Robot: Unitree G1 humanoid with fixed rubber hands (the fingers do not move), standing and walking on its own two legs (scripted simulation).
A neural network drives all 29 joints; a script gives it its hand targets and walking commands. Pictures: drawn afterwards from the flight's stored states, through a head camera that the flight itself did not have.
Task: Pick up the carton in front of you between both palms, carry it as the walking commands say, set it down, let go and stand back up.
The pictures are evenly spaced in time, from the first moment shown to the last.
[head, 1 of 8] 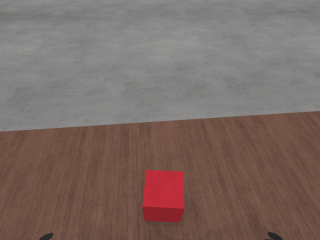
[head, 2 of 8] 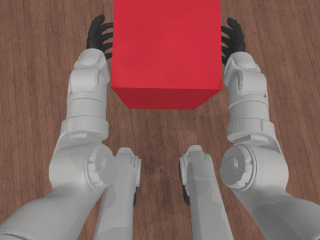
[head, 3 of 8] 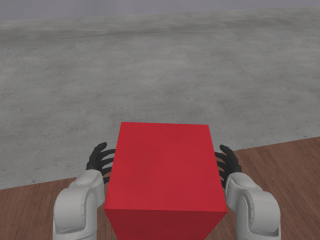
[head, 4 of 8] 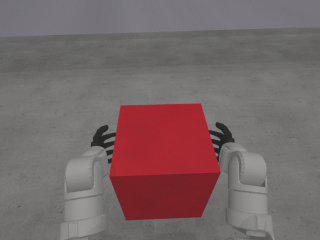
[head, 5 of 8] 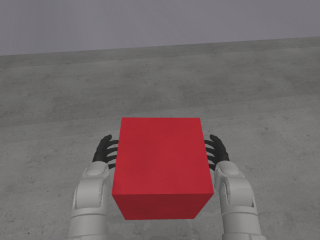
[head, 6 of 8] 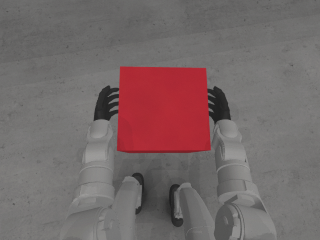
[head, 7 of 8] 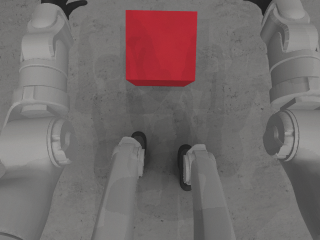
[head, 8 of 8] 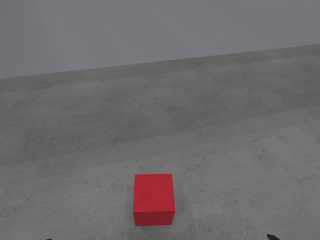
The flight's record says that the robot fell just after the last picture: no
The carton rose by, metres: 0.70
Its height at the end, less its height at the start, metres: -0.14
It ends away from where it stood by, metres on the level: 3.07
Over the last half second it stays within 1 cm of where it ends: yes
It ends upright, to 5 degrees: yes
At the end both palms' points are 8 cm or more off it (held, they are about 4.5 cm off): yes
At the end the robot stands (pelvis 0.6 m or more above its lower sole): yes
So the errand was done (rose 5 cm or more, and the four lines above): yes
